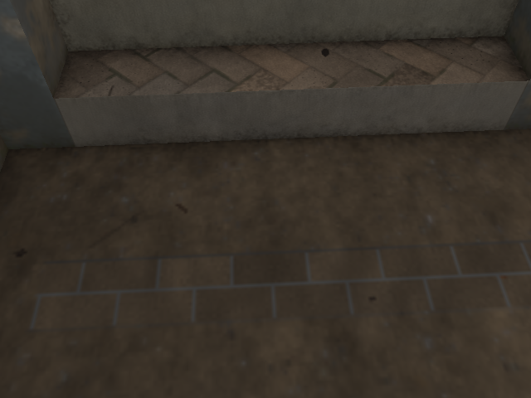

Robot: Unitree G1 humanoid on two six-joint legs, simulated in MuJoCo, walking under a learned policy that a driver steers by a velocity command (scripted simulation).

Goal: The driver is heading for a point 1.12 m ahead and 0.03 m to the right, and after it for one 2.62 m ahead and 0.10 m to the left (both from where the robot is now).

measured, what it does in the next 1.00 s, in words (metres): walks ahead: right foot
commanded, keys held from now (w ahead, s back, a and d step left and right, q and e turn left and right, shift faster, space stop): w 1.00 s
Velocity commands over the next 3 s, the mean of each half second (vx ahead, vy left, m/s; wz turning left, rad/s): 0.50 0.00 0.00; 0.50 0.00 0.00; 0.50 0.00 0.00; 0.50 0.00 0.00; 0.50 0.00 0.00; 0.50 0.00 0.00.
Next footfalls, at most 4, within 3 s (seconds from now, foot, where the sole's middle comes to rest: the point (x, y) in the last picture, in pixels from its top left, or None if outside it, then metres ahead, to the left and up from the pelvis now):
0.54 right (339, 391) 0.46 -0.12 -0.75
1.10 left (267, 278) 0.76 0.06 -0.75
1.64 right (323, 199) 1.04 -0.10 -0.75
2.12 left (270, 186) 1.09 0.07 -0.75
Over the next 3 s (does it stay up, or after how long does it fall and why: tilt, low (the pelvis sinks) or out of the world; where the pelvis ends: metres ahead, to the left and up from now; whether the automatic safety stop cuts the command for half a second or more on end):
stays up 1.20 0.01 0.05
